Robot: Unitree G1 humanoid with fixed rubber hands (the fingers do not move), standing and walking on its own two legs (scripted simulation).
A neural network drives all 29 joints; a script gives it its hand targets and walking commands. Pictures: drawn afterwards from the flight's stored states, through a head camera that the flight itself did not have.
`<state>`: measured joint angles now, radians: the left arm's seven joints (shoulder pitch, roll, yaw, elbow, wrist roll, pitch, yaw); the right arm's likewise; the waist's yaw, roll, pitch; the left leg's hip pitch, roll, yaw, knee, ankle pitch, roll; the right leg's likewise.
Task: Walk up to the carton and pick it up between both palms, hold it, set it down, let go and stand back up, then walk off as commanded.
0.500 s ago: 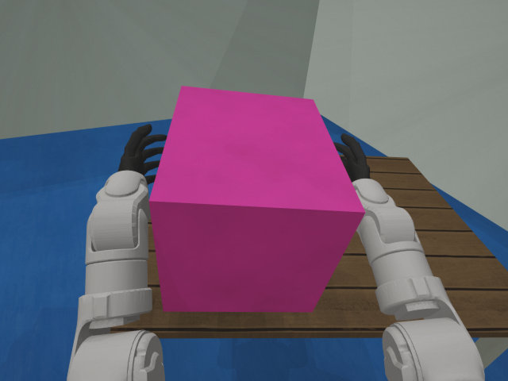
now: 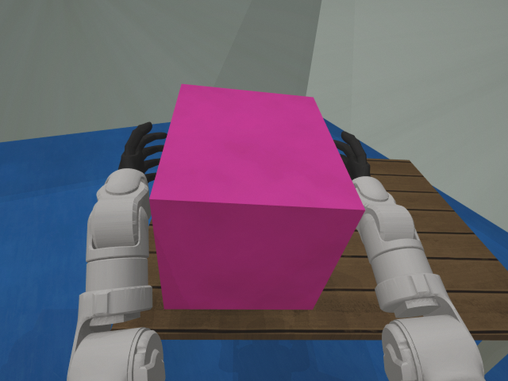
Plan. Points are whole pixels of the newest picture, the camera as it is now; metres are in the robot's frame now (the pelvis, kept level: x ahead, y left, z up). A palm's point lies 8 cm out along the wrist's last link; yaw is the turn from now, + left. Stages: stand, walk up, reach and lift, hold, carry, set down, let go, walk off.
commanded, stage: hold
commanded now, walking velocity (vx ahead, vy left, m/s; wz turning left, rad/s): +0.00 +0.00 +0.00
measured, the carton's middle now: (245, 193) +0.40 +0.01 +0.17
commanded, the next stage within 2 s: none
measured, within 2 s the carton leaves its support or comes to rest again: neither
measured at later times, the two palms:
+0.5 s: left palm (135, 175) +0.36 +0.17 +0.23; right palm (355, 185) +0.36 -0.16 +0.21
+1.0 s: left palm (138, 177) +0.36 +0.17 +0.22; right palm (355, 187) +0.36 -0.16 +0.21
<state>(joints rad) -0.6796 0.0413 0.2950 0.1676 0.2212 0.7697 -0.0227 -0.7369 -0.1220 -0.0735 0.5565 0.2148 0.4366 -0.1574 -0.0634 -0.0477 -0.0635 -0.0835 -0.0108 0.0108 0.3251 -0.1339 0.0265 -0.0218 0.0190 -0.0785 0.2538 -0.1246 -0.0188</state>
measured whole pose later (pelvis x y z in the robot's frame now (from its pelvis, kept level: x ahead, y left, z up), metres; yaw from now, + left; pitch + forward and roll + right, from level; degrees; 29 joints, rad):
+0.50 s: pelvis +0.00 +0.00 +0.00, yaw +0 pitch -6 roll -1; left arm -0.70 0.05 0.29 0.18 0.23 0.79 -0.02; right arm -0.74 -0.12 -0.09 0.58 0.20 0.43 -0.14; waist -0.06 -0.05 -0.06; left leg -0.09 -0.01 0.02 0.31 -0.12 0.03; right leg -0.04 0.02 -0.07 0.26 -0.12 -0.02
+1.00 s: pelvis +0.00 +0.00 +0.00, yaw +0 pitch -6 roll -1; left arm -0.68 0.05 0.29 0.16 0.22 0.77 -0.03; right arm -0.72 -0.11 -0.07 0.55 0.21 0.43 -0.16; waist -0.06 -0.05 -0.05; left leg -0.10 -0.01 0.01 0.32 -0.12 0.02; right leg -0.05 0.02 -0.07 0.26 -0.12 -0.02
